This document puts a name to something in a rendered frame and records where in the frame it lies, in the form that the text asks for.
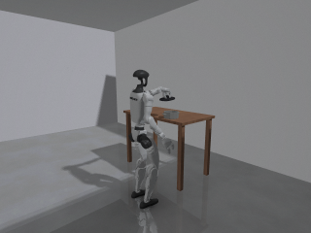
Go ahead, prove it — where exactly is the pot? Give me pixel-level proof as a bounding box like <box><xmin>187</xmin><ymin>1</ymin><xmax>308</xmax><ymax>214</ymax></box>
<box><xmin>163</xmin><ymin>110</ymin><xmax>180</xmax><ymax>119</ymax></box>

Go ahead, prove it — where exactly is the robot right upper arm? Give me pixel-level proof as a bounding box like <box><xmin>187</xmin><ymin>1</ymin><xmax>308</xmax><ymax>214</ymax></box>
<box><xmin>142</xmin><ymin>93</ymin><xmax>154</xmax><ymax>124</ymax></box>

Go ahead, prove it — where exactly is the humanoid robot head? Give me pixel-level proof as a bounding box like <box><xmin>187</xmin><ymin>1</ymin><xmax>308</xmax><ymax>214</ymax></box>
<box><xmin>132</xmin><ymin>69</ymin><xmax>150</xmax><ymax>93</ymax></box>

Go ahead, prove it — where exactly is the robot right hand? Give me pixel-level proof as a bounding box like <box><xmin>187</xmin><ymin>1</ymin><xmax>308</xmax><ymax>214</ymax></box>
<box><xmin>162</xmin><ymin>137</ymin><xmax>174</xmax><ymax>154</ymax></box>

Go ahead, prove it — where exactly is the right robot forearm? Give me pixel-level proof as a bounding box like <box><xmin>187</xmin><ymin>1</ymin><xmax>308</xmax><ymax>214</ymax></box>
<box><xmin>148</xmin><ymin>116</ymin><xmax>166</xmax><ymax>141</ymax></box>

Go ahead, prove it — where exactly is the lid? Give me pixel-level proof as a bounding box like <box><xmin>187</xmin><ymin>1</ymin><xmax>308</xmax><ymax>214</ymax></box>
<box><xmin>159</xmin><ymin>96</ymin><xmax>175</xmax><ymax>101</ymax></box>

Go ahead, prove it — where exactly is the robot left hand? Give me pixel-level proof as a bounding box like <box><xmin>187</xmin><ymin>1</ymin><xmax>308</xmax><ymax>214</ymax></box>
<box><xmin>162</xmin><ymin>87</ymin><xmax>172</xmax><ymax>99</ymax></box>

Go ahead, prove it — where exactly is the left robot forearm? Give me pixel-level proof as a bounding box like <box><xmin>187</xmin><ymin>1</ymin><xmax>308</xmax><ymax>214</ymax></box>
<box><xmin>149</xmin><ymin>86</ymin><xmax>165</xmax><ymax>96</ymax></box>

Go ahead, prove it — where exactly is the table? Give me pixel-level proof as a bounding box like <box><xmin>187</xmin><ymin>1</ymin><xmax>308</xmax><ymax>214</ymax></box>
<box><xmin>123</xmin><ymin>107</ymin><xmax>215</xmax><ymax>191</ymax></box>

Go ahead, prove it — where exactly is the left robot foot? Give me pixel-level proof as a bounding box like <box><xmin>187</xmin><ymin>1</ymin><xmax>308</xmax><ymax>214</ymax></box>
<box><xmin>131</xmin><ymin>189</ymin><xmax>146</xmax><ymax>199</ymax></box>

